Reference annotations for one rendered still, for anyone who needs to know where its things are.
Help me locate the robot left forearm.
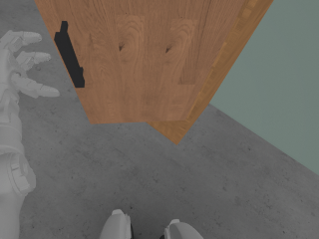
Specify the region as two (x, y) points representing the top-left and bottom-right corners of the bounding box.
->
(0, 83), (25, 156)

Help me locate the right robot thigh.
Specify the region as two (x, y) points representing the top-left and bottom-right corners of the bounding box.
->
(163, 222), (203, 239)

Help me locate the robot thigh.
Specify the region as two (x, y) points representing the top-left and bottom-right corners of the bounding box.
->
(163, 222), (203, 239)
(99, 213), (132, 239)

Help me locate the handle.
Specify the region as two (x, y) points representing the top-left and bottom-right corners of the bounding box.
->
(54, 21), (85, 88)

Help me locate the robot left upper arm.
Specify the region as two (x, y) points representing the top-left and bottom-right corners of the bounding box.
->
(0, 152), (36, 239)

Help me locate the left robot thigh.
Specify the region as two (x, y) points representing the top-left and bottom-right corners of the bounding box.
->
(99, 213), (132, 239)

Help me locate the left robot hand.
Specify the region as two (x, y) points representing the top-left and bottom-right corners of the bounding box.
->
(0, 30), (60, 99)

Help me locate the cupboard door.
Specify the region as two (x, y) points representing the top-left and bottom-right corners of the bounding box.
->
(34, 0), (245, 124)

